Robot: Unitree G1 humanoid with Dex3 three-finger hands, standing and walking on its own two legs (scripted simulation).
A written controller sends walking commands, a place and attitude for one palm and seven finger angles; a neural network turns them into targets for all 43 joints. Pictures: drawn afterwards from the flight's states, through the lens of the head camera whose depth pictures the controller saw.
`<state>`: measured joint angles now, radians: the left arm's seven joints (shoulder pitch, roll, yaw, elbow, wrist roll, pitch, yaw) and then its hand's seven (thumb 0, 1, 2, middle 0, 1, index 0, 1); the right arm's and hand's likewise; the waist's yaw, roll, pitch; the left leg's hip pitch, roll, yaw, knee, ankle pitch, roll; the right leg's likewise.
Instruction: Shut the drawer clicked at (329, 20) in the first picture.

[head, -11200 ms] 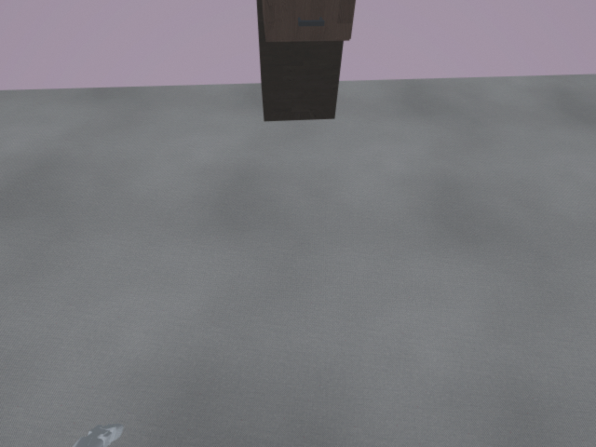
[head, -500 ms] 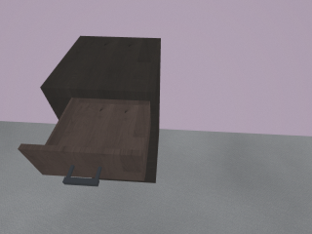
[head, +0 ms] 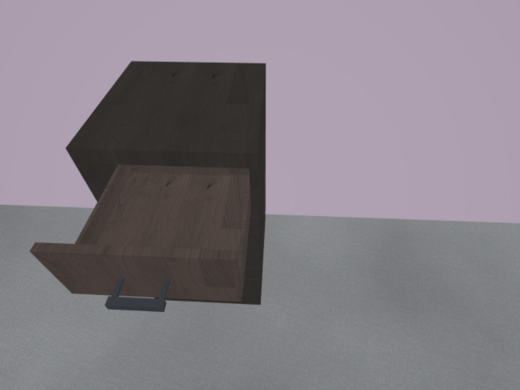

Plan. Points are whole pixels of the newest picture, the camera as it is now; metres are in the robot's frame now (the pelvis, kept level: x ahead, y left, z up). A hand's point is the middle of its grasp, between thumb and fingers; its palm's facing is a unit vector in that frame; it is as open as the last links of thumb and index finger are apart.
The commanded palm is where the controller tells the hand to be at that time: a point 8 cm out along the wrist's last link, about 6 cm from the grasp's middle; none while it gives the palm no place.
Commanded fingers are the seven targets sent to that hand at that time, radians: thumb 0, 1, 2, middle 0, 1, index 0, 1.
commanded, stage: look again from close up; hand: left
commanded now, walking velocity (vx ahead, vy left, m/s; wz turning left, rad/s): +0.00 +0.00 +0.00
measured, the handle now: (139, 293) +0.31 +0.26 -0.11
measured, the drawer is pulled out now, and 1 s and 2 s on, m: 0.24 0.24 0.24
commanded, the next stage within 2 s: raise the hand and make a fist in 0.14 s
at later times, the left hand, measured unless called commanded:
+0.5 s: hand (140, 363) +0.16 +0.18 -0.01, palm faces +0.14 -0.99 -0.09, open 6.7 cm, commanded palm +0.07 +0.23 -0.06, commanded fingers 0.00 0.90 0.90 -0.48 -0.60 -0.48 -0.60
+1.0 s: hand out of the picture +0.12 +0.17 -0.04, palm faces -0.16 -0.99 +0.00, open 4.2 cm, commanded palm +0.09 +0.25 -0.04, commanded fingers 0.00 0.90 0.90 -0.98 -1.14 -0.98 -1.14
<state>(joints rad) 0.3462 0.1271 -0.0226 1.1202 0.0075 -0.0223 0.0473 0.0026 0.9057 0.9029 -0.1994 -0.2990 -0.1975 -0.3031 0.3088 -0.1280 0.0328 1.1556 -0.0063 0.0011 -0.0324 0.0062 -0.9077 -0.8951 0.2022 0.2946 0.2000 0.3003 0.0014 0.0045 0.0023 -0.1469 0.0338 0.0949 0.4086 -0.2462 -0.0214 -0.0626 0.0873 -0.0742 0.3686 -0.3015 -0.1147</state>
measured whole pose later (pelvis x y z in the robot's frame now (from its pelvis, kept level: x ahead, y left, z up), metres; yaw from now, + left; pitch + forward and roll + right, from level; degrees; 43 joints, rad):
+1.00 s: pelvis -0.10 +0.03 -0.09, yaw +3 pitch +12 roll -2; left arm 0.32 0.20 -0.02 0.01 -0.22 -0.35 -0.29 0.01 0.90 0.90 -0.78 -0.94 -0.78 -0.94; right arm 0.22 -0.18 0.09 0.54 0.05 -0.18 -0.04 0.02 -0.90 -0.89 0.21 0.30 0.21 0.30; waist 0.00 0.06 -0.11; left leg -0.93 0.02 0.02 1.15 -0.42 0.03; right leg -0.83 0.02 -0.17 1.13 -0.52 -0.09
